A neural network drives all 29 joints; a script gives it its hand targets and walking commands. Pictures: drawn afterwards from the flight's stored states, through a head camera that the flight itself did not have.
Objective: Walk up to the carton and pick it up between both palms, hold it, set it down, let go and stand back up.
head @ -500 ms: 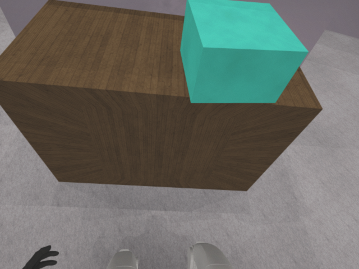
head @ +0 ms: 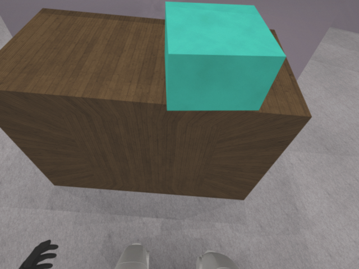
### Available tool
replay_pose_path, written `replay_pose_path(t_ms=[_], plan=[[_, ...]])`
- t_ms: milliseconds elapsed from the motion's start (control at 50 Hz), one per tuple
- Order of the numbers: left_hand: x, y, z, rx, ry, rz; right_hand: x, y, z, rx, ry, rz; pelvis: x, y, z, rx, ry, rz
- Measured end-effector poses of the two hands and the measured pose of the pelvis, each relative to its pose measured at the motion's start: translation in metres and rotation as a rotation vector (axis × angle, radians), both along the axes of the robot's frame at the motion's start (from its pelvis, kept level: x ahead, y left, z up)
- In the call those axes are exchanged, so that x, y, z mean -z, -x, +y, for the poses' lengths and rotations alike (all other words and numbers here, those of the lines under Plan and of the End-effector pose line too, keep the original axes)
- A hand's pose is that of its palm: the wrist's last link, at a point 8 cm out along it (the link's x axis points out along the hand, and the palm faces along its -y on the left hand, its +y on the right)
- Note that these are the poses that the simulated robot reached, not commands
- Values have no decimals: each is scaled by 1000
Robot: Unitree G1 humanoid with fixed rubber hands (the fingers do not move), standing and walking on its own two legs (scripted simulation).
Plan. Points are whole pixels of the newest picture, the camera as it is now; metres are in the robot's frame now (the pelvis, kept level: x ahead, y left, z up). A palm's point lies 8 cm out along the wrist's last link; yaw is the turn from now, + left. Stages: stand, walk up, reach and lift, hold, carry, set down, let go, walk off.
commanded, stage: walk up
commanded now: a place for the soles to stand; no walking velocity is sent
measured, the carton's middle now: (212, 56) +0.69 -0.07 +0.09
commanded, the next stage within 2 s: none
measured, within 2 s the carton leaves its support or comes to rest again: neither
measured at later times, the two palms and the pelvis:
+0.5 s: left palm out of the picture +0.11 +0.34 -0.09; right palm out of the picture +0.09 -0.31 -0.07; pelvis +0.01 +0.02 +0.00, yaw +1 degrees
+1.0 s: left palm (43, 261) +0.14 +0.30 -0.09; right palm out of the picture +0.12 -0.36 -0.09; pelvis +0.05 -0.02 +0.00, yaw +1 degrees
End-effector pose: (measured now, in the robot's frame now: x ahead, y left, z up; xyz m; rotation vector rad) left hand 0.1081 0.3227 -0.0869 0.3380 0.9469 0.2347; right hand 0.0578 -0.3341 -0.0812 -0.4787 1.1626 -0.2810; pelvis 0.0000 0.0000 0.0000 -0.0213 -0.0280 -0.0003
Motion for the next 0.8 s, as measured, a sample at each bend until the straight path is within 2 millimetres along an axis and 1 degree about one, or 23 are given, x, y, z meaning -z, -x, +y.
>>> replay_pose_path(t_ms=[60,100,160,280,400,460,720,800], plan=[[7,5,6,-16,11,11,-2,-11,6,-23,8,-11,2,-2,5,-13,10,8],[9,6,9,-23,19,16,-4,-15,12,-29,9,-24,1,-3,9,-17,-3,6],[9,4,13,-25,21,19,-7,-18,16,-29,8,-41,0,-5,13,-17,0,10],[7,2,14,-31,19,10,-6,-26,18,-29,-2,-40,-1,-8,13,-18,-1,14],[7,-3,20,-26,22,2,-9,-30,26,-35,-10,-73,-1,-10,20,-20,3,18],[6,-5,20,-22,21,-1,-8,-30,26,-36,-13,-73,-1,-11,20,-20,3,19],[5,-4,21,-23,19,-2,-6,-34,30,-40,-26,-77,-1,-11,21,-21,3,19],[0,-5,16,-13,42,11,-11,-39,26,-35,-32,-90,-6,-17,17,-23,-1,38]])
